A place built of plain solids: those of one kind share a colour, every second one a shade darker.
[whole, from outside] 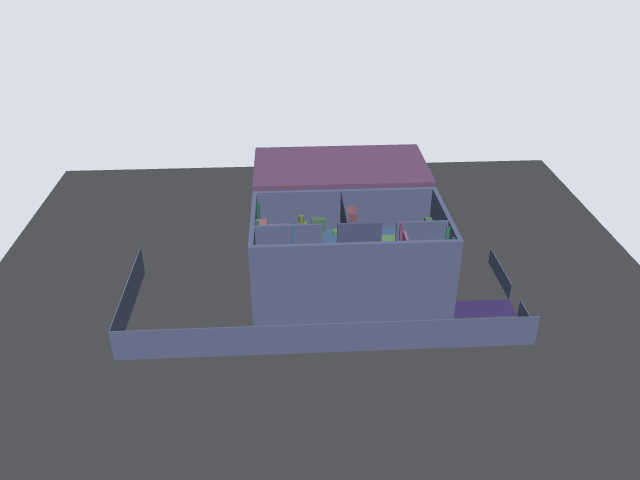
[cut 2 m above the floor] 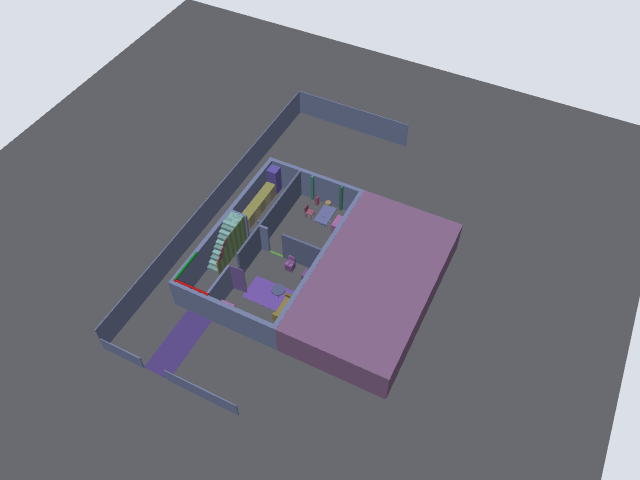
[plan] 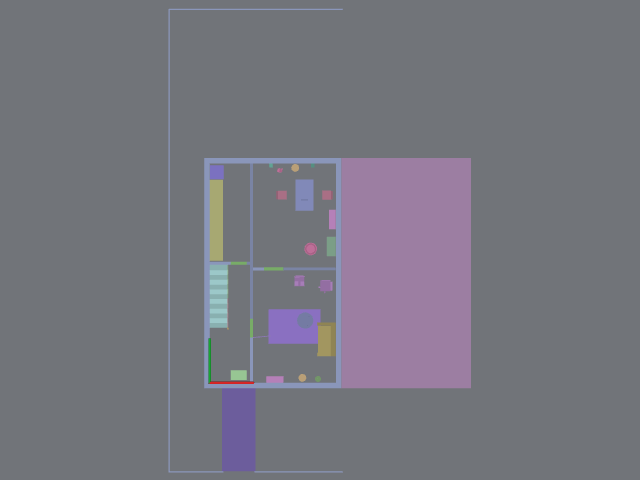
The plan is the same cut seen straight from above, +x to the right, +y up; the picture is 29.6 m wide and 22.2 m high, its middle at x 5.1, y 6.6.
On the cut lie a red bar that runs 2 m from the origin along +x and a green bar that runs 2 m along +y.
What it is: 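A semi-detached two-storey house, 5.8 m wide inside and 10.1 m deep; a hall 1.87 m wide with a straight stair of 14 risers of 206 mm on goings of 222 mm; a front room and a back room; upstairs three bedrooms and a bathroom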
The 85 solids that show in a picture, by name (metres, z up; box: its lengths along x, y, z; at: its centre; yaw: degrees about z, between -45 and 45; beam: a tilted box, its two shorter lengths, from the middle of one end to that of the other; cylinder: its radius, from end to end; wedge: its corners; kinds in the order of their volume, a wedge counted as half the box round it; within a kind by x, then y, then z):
{
 "neighbour_house_1": {"box": [6.0, 10.65, 5.7], "at": [9.09, 5.07, 2.8]},
 "wall_1": {"box": [0.06, 21.45, 1.85], "at": [-1.88, 6.57, 0.88]},
 "wall_2": {"box": [2.54, 0.06, 1.05], "at": [-0.64, -4.13, 0.47]},
 "wall_3": {"box": [0.25, 10.65, 5.4], "at": [-0.13, 5.07, 2.65]},
 "wall_4": {"box": [0.97, 0.14, 2.79], "at": [0.49, 5.53, 1.35]},
 "wall_5": {"box": [0.14, 2.09, 2.79], "at": [1.94, 1.05, 1.35]},
 "wall_6": {"box": [0.14, 7.18, 2.79], "at": [1.94, 6.55, 1.35]},
 "wall_7": {"box": [8.06, 0.06, 1.85], "at": [2.12, 17.26, 0.88]},
 "wall_8": {"box": [0.5, 0.14, 2.79], "at": [2.26, 5.26, 1.35]},
 "wall_9": {"box": [6.34, 0.25, 5.4], "at": [2.92, -0.13, 2.65]},
 "wall_10": {"box": [6.34, 0.25, 5.4], "at": [2.92, 10.26, 2.65]},
 "wall_11": {"box": [4.09, 0.06, 1.05], "at": [4.1, -4.13, 0.47]},
 "wall_12": {"box": [2.43, 0.14, 2.79], "at": [4.62, 5.26, 1.35]},
 "wall_13": {"box": [0.25, 10.65, 5.4], "at": [5.96, 5.07, 2.65]},
 "tread_1": {"box": [0.82, 2.92, 0.23], "at": [0.41, 4.0, 0.09]},
 "tread_2": {"box": [0.82, 2.7, 0.43], "at": [0.41, 4.11, 0.2]},
 "tread_3": {"box": [0.82, 2.48, 0.64], "at": [0.41, 4.22, 0.3]},
 "tread_4": {"box": [0.82, 2.25, 0.84], "at": [0.41, 4.33, 0.4]},
 "tread_5": {"box": [0.82, 2.03, 1.05], "at": [0.41, 4.44, 0.51]},
 "tread_6": {"box": [0.82, 1.81, 1.26], "at": [0.41, 4.55, 0.61]},
 "tread_7": {"box": [0.82, 1.59, 1.46], "at": [0.41, 4.66, 0.71]},
 "tread_8": {"box": [0.82, 1.37, 1.67], "at": [0.41, 4.77, 0.81]},
 "tread_9": {"box": [0.82, 1.14, 1.87], "at": [0.41, 4.88, 0.92]},
 "tread_10": {"box": [0.82, 0.92, 2.08], "at": [0.41, 4.99, 1.02]},
 "tread_11": {"box": [0.82, 0.7, 2.29], "at": [0.41, 5.11, 1.12]},
 "tread_12": {"box": [0.82, 0.48, 2.49], "at": [0.41, 5.22, 1.23]},
 "tread_13": {"box": [0.82, 0.26, 2.7], "at": [0.41, 5.33, 1.33]},
 "upper_floor_rooms_1": {"box": [3.98, 10.15, 0.14], "at": [3.85, 5.07, 2.81]},
 "landing_wall_1": {"box": [0.14, 2.74, 2.6], "at": [1.94, 1.37, 4.04]},
 "landing_wall_2": {"box": [0.14, 2.36, 2.6], "at": [1.94, 4.67, 4.04]},
 "landing_wall_3": {"box": [0.14, 3.53, 2.6], "at": [1.94, 8.37, 4.04]},
 "ground_1": {"box": [1.55, 3.84, 0.5], "at": [1.34, -2.18, -0.25]},
 "wardrobe_bed_1": {"box": [1.29, 0.6, 2.05], "at": [2.93, 9.84, 3.86]},
 "wardrobe_bed_2": {"box": [1.05, 0.6, 2.05], "at": [4.35, 4.89, 3.86]},
 "kitchen_unit_1": {"box": [0.6, 0.62, 0.91], "at": [0.3, 6.58, 0.41]},
 "kitchen_unit_2": {"box": [0.6, 0.62, 0.91], "at": [0.3, 7.2, 0.41]},
 "kitchen_unit_3": {"box": [0.6, 0.62, 0.91], "at": [0.3, 7.83, 0.41]},
 "kitchen_unit_4": {"box": [0.6, 0.62, 0.91], "at": [0.3, 8.45, 0.41]},
 "kitchen_unit_5": {"box": [0.6, 0.62, 0.91], "at": [0.3, 9.08, 0.41]},
 "bedrooms_wall_1": {"box": [3.83, 0.14, 2.6], "at": [3.92, 5.26, 4.04]},
 "shelf_1": {"box": [0.8, 0.3, 1.67], "at": [3.02, 0.15, 0.79]},
 "shelf_2": {"box": [0.32, 0.9, 2.02], "at": [5.67, 7.55, 0.96]},
 "sofa_1": {"box": [0.65, 1.24, 0.37], "at": [5.33, 2.01, 0.24]},
 "sofa_2": {"box": [0.86, 0.16, 0.65], "at": [5.4, 1.31, 0.28]},
 "sofa_3": {"box": [0.86, 0.16, 0.65], "at": [5.4, 2.71, 0.28]},
 "sofa_4": {"box": [0.24, 1.56, 0.83], "at": [5.71, 2.01, 0.36]},
 "fridge_freezer_1": {"box": [0.65, 0.65, 1.85], "at": [0.33, 9.74, 0.88]},
 "bath_wall_1": {"box": [1.87, 0.14, 2.6], "at": [0.93, 8.17, 4.04]},
 "dresser_1": {"box": [0.42, 0.9, 0.92], "at": [5.62, 6.3, 0.41]},
 "dresser_2": {"box": [0.42, 0.8, 0.87], "at": [5.62, 6.65, 3.27]},
 "box_wall_1": {"box": [0.97, 0.14, 2.6], "at": [0.49, 2.5, 4.04]},
 "box_wall_2": {"box": [0.15, 0.14, 2.6], "at": [1.79, 2.5, 4.04]},
 "laid_rug_front_room_1": {"box": [2.4, 1.6, 0.06], "at": [3.92, 2.6, -0.02]},
 "stair_guard_1": {"box": [0.04, 0.22, 1.64], "at": [0.84, 3.35, 0.77]},
 "stair_guard_2": {"box": [0.04, 0.22, 1.85], "at": [0.84, 3.57, 0.87]},
 "stair_guard_3": {"box": [0.04, 0.22, 2.05], "at": [0.84, 3.79, 0.98]},
 "stair_guard_4": {"box": [0.04, 0.22, 2.26], "at": [0.84, 4.01, 1.08]},
 "stair_guard_5": {"box": [0.04, 0.22, 2.47], "at": [0.84, 4.23, 1.18]},
 "stair_guard_6": {"box": [0.04, 0.22, 2.67], "at": [0.84, 4.46, 1.29]},
 "stair_guard_7": {"box": [0.04, 0.22, 2.88], "at": [0.84, 4.68, 1.39]},
 "stair_guard_8": {"box": [0.04, 0.22, 3.08], "at": [0.84, 4.9, 1.49]},
 "stair_guard_9": {"box": [0.04, 0.22, 3.29], "at": [0.84, 5.12, 1.59]},
 "stair_guard_10": {"box": [0.04, 0.22, 3.5], "at": [0.84, 5.34, 1.7]},
 "curtains_curtains_1": {"box": [0.1, 0.19, 1.5], "at": [1.49, 0.09, 4.48]},
 "curtains_curtains_2": {"box": [0.17, 0.19, 2.29], "at": [2.83, 10.05, 1.2]},
 "curtains_curtains_3": {"box": [0.17, 0.19, 1.5], "at": [4.71, 10.05, 4.48]},
 "curtains_curtains_4": {"box": [0.17, 0.19, 2.29], "at": [4.77, 10.05, 1.2]},
 "slotfit_front_seat_1": {"box": [0.42, 0.37, 0.51], "at": [4.16, 4.65, 0.2]},
 "slotfit_front_seat_2": {"box": [0.47, 0.5, 0.54], "at": [5.35, 4.47, 0.22]},
 "laid_rug_bedroom_front_1": {"box": [2.0, 1.4, 0.06], "at": [3.92, 2.6, 2.87]},
 "clutter_clutter_back_1": {"cylinder": 0.26, "from": [4.67, 6.19, -0.05], "to": [4.67, 6.19, 0.42]},
 "clutter_clutter_back_2": {"cylinder": 0.19, "from": [4.67, 6.19, -0.05], "to": [4.67, 6.19, 0.47]},
 "worktop_1": {"box": [0.62, 3.74, 0.04], "at": [0.31, 7.52, 0.88]},
 "meeting_table_1": {"box": [0.83, 1.45, 0.07], "at": [4.38, 8.68, 0.7]},
 "plant_pot_1": {"cylinder": 0.18, "from": [3.95, 9.94, 0.0], "to": [3.95, 9.94, 0.38]},
 "plant_pot_2": {"cylinder": 0.18, "from": [4.29, 0.23, 0.0], "to": [4.29, 0.23, 0.38]},
 "door_leaf_front_room_1": {"box": [0.84, 0.04, 2.05], "at": [2.42, 2.13, 0.97], "yaw": 5.0},
 "nightstand_1": {"cylinder": 0.15, "from": [5.68, 7.62, 3.43], "to": [5.68, 7.62, 3.9]},
 "coffee_table_1": {"cylinder": 0.38, "from": [4.41, 2.88, 0.33], "to": [4.41, 2.88, 0.4]},
 "threshold_1": {"box": [0.74, 0.14, 0.06], "at": [1.34, 5.53, -0.02]},
 "threshold_2": {"box": [0.14, 0.87, 0.07], "at": [1.94, 2.52, -0.01]},
 "threshold_3": {"box": [0.9, 0.14, 0.06], "at": [2.95, 5.26, -0.02]},
 "laid_doormat_1": {"box": [0.75, 0.45, 0.06], "at": [1.34, 0.35, -0.02]},
 "side_chair_1": {"box": [0.42, 0.42, 0.04], "at": [3.36, 8.68, 0.43]},
 "side_chair_2": {"box": [0.42, 0.42, 0.04], "at": [5.41, 8.68, 0.43]}
}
